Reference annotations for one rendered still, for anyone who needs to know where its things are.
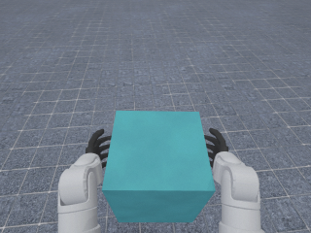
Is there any carton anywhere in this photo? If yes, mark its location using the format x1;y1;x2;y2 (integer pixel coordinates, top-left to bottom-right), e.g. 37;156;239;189
102;111;216;222

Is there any robot right hand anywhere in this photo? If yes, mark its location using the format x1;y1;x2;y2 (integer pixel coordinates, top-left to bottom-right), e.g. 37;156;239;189
204;128;228;168

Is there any left robot forearm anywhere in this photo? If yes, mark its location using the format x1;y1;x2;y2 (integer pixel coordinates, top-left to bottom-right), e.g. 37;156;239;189
57;152;103;233

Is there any right robot forearm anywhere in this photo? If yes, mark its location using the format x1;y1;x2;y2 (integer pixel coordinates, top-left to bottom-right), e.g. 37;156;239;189
213;151;265;233

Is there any robot left hand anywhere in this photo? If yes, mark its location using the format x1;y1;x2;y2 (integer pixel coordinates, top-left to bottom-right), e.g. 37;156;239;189
86;129;112;169

